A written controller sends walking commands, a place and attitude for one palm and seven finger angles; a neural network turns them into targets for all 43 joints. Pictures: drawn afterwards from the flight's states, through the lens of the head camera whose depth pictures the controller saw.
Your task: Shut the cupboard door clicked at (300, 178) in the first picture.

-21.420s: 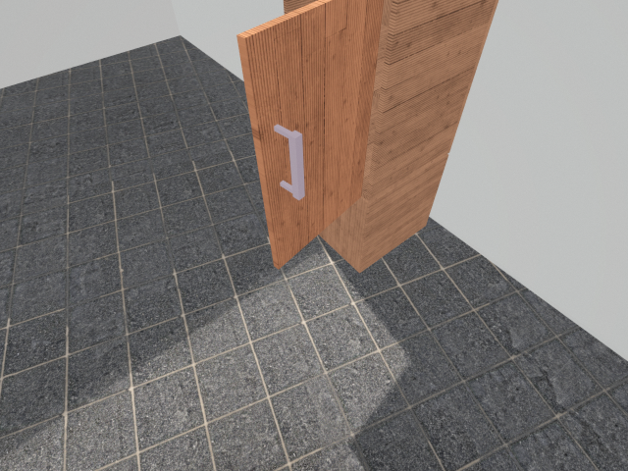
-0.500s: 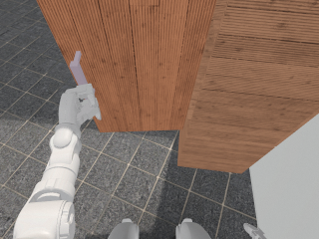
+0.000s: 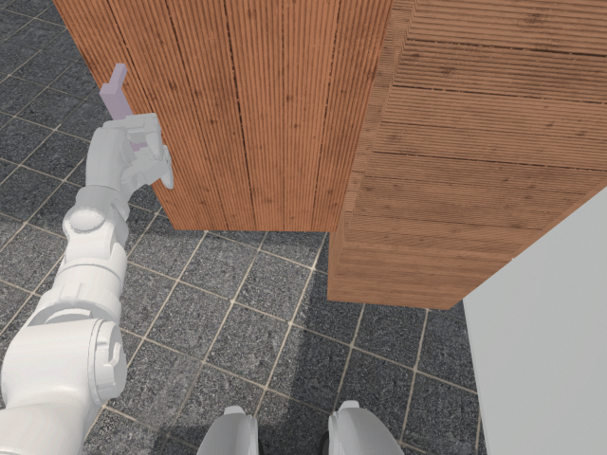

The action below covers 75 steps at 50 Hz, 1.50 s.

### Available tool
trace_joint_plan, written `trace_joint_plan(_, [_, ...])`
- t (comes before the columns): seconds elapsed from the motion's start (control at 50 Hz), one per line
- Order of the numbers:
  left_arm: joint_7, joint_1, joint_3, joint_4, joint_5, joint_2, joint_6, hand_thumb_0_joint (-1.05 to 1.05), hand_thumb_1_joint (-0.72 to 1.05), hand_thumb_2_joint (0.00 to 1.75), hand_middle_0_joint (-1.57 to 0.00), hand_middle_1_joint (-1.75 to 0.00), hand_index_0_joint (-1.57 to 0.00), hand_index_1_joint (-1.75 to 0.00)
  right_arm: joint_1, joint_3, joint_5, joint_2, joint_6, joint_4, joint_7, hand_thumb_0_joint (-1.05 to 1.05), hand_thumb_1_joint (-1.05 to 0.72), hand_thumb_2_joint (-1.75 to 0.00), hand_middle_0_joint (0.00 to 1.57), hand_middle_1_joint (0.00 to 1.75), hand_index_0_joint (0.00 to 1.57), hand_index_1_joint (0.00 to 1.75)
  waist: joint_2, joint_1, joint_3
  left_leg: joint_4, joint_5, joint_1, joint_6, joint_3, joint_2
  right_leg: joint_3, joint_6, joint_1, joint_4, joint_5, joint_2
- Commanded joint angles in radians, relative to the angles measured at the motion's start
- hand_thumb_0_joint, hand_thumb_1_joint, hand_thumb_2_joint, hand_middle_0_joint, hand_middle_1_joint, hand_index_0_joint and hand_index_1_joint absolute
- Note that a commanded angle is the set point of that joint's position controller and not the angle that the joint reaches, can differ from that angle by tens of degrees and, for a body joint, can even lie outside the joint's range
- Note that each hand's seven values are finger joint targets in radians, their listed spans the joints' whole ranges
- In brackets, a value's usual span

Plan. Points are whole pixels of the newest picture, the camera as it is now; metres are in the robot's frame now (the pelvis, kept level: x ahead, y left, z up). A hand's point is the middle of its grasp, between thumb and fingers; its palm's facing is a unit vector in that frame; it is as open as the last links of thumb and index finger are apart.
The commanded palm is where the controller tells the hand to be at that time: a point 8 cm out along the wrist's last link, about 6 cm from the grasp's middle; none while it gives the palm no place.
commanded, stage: push the door shut along its arc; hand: left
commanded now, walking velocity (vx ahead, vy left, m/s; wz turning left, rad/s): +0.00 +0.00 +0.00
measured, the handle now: (136, 125) +0.55 +0.21 +0.07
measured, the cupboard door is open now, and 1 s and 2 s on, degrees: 94 80 71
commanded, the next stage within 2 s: pull the fist back off the door in 1.06 s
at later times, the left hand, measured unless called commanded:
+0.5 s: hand (197, 120) +0.55 +0.12 +0.08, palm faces -0.23 -0.97 -0.02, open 3.1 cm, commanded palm +0.54 +0.18 +0.07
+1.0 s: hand (205, 101) +0.59 +0.11 +0.08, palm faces -0.32 -0.95 -0.02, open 3.2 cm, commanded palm +0.61 +0.13 +0.07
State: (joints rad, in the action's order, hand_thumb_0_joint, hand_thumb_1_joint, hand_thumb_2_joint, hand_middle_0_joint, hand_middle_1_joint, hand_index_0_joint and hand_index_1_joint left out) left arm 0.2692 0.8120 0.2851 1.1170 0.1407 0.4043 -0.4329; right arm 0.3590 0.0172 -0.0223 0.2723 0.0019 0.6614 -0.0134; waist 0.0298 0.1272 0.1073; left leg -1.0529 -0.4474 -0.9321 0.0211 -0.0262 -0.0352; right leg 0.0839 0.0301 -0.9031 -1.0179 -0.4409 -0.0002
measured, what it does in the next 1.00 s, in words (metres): stands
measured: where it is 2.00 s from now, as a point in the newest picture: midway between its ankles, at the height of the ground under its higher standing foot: outside the picture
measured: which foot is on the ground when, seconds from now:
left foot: down 0.00-1.00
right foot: down 0.00-1.00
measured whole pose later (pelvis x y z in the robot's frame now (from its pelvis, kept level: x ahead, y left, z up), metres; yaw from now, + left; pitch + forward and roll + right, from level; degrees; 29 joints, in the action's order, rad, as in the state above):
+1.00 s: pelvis +0.00 +0.01 -0.03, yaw -2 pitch +28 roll -5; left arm 0.41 1.34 0.25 1.36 0.02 0.64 -0.24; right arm 0.41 0.05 0.02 0.28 0.04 0.67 -0.01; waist 0.05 0.28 0.09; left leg -1.21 -0.50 -1.22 0.04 0.00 -0.06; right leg 0.11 0.02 -1.16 -1.12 -0.46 0.02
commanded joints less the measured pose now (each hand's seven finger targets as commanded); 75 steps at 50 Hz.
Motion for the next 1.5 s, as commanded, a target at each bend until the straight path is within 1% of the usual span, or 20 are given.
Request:
trace_joint_plan(0.0, [0.024, 0.592, 0.001, -0.18, -0.007, 0.207, -0.048, 0.0, 0.9, 0.9, -1.3, -1.5, -1.3, -1.5, 0.129, -0.063, 0.002, 0.172, 0.032, -0.056, -0.014, 0.0, -0.9, -0.9, 0.2, 0.3, 0.2, 0.3, 0.05, 0.08, 0.419, 0.103, 0.19, 0.278, 0.017, 0.086, 0.019, -0.086, -0.009, 0.099, 0.133, 0.184, 0.025])
trace_joint_plan(0.08, [0.055, 0.612, -0.019, -0.148, -0.01, 0.193, -0.036, 0.0, 0.9, 0.9, -1.3, -1.5, -1.3, -1.5, 0.148, -0.062, 0.009, 0.174, 0.035, -0.048, -0.006, 0.0, -0.9, -0.9, 0.2, 0.3, 0.2, 0.3, 0.121, 0.08, 0.469, 0.079, 0.237, 0.331, 0.011, 0.099, 0.015, -0.074, 0.0, 0.049, 0.113, 0.194, 0.03])
trace_joint_plan(0.18, [0.058, 0.705, 0.005, -0.118, -0.017, 0.236, -0.006, 0.0, 0.9, 0.9, -1.3, -1.5, -1.3, -1.5, 0.171, -0.057, 0.013, 0.184, 0.035, -0.046, -0.006, 0.0, -0.9, -0.9, 0.2, 0.3, 0.2, 0.3, 0.115, 0.107, 0.469, 0.064, 0.239, 0.311, 0.014, 0.11, 0.009, -0.067, -0.002, 0.011, 0.102, 0.181, 0.033])
trace_joint_plan(0.22, [0.051, 0.707, 0.062, -0.121, -0.021, 0.308, -0.002, 0.0, 0.9, 0.9, -1.3, -1.5, -1.3, -1.5, 0.182, -0.056, 0.015, 0.19, 0.033, -0.052, -0.004, 0.0, -0.9, -0.9, 0.2, 0.3, 0.2, 0.3, 0.119, 0.093, 0.508, 0.053, 0.268, 0.304, 0.015, 0.108, 0.009, -0.071, 0.0, 0.035, 0.094, 0.201, 0.035])
trace_joint_plan(0.4, [0.066, 0.769, 0.09, -0.075, -0.06, 0.383, 0.031, 0.0, 0.9, 0.9, -1.3, -1.5, -1.3, -1.5, 0.227, -0.048, 0.021, 0.195, 0.015, -0.065, 0.005, 0.0, -0.9, -0.9, 0.2, 0.3, 0.2, 0.3, 0.095, 0.122, 0.512, 0.023, 0.295, 0.239, 0.023, 0.097, 0.004, -0.076, -0.007, 0.051, 0.078, 0.244, 0.045])
trace_joint_plan(0.5, [0.098, 0.765, 0.127, -0.058, -0.067, 0.453, 0.052, 0.0, 0.9, 0.9, -1.3, -1.5, -1.3, -1.5, 0.245, -0.043, 0.023, 0.197, 0.009, -0.077, 0.002, 0.0, -0.9, -0.9, 0.2, 0.3, 0.2, 0.3, 0.116, 0.11, 0.546, 0.009, 0.335, 0.223, 0.023, 0.088, 0.005, -0.079, -0.004, 0.084, 0.067, 0.295, 0.051])
trace_joint_plan(0.54, [0.111, 0.784, 0.08, -0.042, -0.071, 0.398, 0.062, 0.0, 0.9, 0.9, -1.3, -1.5, -1.3, -1.5, 0.251, -0.046, 0.025, 0.192, 0.009, -0.07, 0.005, 0.0, -0.9, -0.9, 0.2, 0.3, 0.2, 0.3, 0.129, 0.131, 0.527, 0.003, 0.328, 0.234, 0.023, 0.09, 0.003, -0.073, -0.007, 0.044, 0.071, 0.281, 0.051])
trace_joint_plan(0.6, [0.124, 0.844, 0.089, -0.023, -0.073, 0.432, 0.071, 0.0, 0.9, 0.9, -1.3, -1.5, -1.3, -1.5, 0.266, -0.044, 0.024, 0.201, 0.008, -0.061, -0.003, 0.0, -0.9, -0.9, 0.2, 0.3, 0.2, 0.3, 0.102, 0.155, 0.502, -0.005, 0.312, 0.218, 0.026, 0.097, -0.002, -0.069, -0.007, 0.02, 0.07, 0.263, 0.056])
trace_joint_plan(0.76, [0.153, 0.957, 0.049, -0.057, -0.062, 0.396, 0.088, 0.0, 0.9, 0.9, -1.3, -1.5, -1.3, -1.5, 0.285, -0.046, 0.032, 0.201, 0.022, -0.036, -0.008, 0.0, -0.9, -0.9, 0.2, 0.3, 0.2, 0.3, 0.179, 0.176, 0.569, -0.032, 0.374, 0.296, 0.023, 0.113, -0.003, -0.057, 0.0, -0.038, 0.055, 0.282, 0.06])
trace_joint_plan(0.84, [0.148, 1.029, 0.001, 0.013, -0.086, 0.367, 0.119, 0.0, 0.9, 0.9, -1.3, -1.5, -1.3, -1.5, 0.287, -0.042, 0.034, 0.208, 0.028, -0.009, -0.013, 0.0, -0.9, -0.9, 0.2, 0.3, 0.2, 0.3, 0.191, 0.215, 0.49, -0.043, 0.322, 0.279, 0.02, 0.128, -0.012, -0.044, 0.0, -0.145, 0.057, 0.208, 0.061])
trace_joint_plan(0.96, [0.141, 1.124, -0.036, 0.015, -0.093, 0.31, 0.128, 0.0, 0.9, 0.9, -1.3, -1.5, -1.3, -1.5, 0.304, -0.043, 0.051, 0.213, 0.048, 0.014, -0.013, 0.0, -0.9, -0.9, 0.2, 0.3, 0.2, 0.3, 0.261, 0.244, 0.546, -0.072, 0.401, 0.373, 0.014, 0.168, -0.018, -0.019, 0.009, -0.259, 0.018, 0.208, 0.062])
trace_joint_plan(1.14, [0.145, 1.232, -0.039, 0.033, -0.133, 0.348, 0.176, 0.0, 0.9, 0.9, -1.3, -1.5, -1.3, -1.5, 0.316, -0.039, 0.062, 0.217, 0.053, 0.035, -0.013, 0.0, -0.9, -0.9, 0.2, 0.3, 0.2, 0.3, 0.293, 0.265, 0.602, -0.118, 0.406, 0.336, 0.016, 0.168, -0.015, -0.012, 0.011, -0.283, -0.014, 0.221, 0.067])
trace_joint_plan(1.16, [-0.054, 1.189, 0.186, 0.037, -0.054, 0.39, 0.195, 0.0, 0.9, 0.9, -1.3, -1.5, -1.3, -1.5, 0.36, -0.021, 0.081, 0.2, 0.058, -0.009, -0.001, 0.0, -0.9, -0.9, 0.2, 0.3, 0.2, 0.3, 0.307, 0.205, 0.607, -0.092, 0.397, 0.282, 0.007, 0.187, -0.026, -0.018, 0.013, -0.229, -0.012, 0.227, 0.054])
trace_joint_plan(1.2, [-0.211, 1.094, 0.095, 0.061, -0.087, 0.234, 0.214, 0.0, 0.9, 0.9, -1.3, -1.5, -1.3, -1.5, 0.354, -0.028, 0.092, 0.181, 0.055, -0.022, 0.036, 0.0, -0.9, -0.9, 0.2, 0.3, 0.2, 0.3, 0.28, 0.211, 0.615, -0.071, 0.405, 0.295, -0.008, 0.202, -0.035, -0.007, -0.007, -0.241, -0.021, 0.224, 0.05])
trace_joint_plan(1.24, [-0.345, 1.077, 0.122, -0.018, -0.122, 0.219, 0.194, 0.0, 0.9, 0.9, -1.3, -1.5, -1.3, -1.5, 0.374, -0.038, 0.12, 0.179, 0.047, -0.033, 0.066, 0.0, -0.9, -0.9, 0.2, 0.3, 0.2, 0.3, 0.258, 0.202, 0.646, -0.075, 0.439, 0.303, -0.008, 0.183, -0.032, -0.008, -0.016, -0.206, -0.013, 0.249, 0.05])
trace_joint_plan(1.28, [-0.449, 1.058, 0.081, -0.076, -0.222, 0.212, 0.138, 0.0, 0.9, 0.9, -1.3, -1.5, -1.3, -1.5, 0.383, -0.043, 0.138, 0.175, 0.041, -0.039, 0.096, 0.0, -0.9, -0.9, 0.2, 0.3, 0.2, 0.3, 0.274, 0.195, 0.679, -0.08, 0.484, 0.332, -0.015, 0.181, -0.034, -0.008, -0.016, -0.205, -0.019, 0.264, 0.052])
trace_joint_plan(1.34, [-0.463, 1.049, 0.046, -0.139, -0.299, 0.238, 0.078, 0.0, 0.9, 0.9, -1.3, -1.5, -1.3, -1.5, 0.397, -0.06, 0.137, 0.178, 0.018, -0.029, 0.12, 0.0, -0.9, -0.9, 0.2, 0.3, 0.2, 0.3, 0.268, 0.193, 0.705, -0.064, 0.496, 0.354, -0.012, 0.155, -0.026, -0.02, -0.011, -0.119, 0.007, 0.308, 0.055])
trace_joint_plan(1.4, [-0.406, 1.033, 0.107, -0.104, -0.247, 0.302, 0.068, 0.0, 0.9, 0.9, -1.3, -1.5, -1.3, -1.5, 0.39, -0.062, 0.117, 0.181, 0.001, -0.03, 0.109, 0.0, -0.9, -0.9, 0.2, 0.3, 0.2, 0.3, 0.191, 0.185, 0.691, -0.026, 0.417, 0.279, 0.002, 0.123, -0.005, -0.042, -0.014, 0.035, 0.05, 0.348, 0.061])
trace_joint_plan(1.46, [-0.368, 0.96, 0.187, -0.119, -0.196, 0.382, 0.059, 0.0, 0.9, 0.9, -1.3, -1.5, -1.3, -1.5, 0.375, -0.054, 0.101, 0.173, -0.003, -0.051, 0.092, 0.0, -0.9, -0.9, 0.2, 0.3, 0.2, 0.3, 0.174, 0.14, 0.7, 0.01, 0.38, 0.219, 0.009, 0.09, 0.009, -0.067, -0.016, 0.183, 0.076, 0.402, 0.057])
trace_joint_plan(1.48, [-0.363, 0.904, 0.175, -0.1, -0.19, 0.35, 0.053, 0.0, 0.9, 0.9, -1.3, -1.5, -1.3, -1.5, 0.365, -0.052, 0.096, 0.161, -0.002, -0.057, 0.091, 0.0, -0.9, -0.9, 0.2, 0.3, 0.2, 0.3, 0.162, 0.131, 0.668, 0.018, 0.376, 0.207, 0.01, 0.079, 0.012, -0.069, -0.017, 0.193, 0.085, 0.409, 0.057])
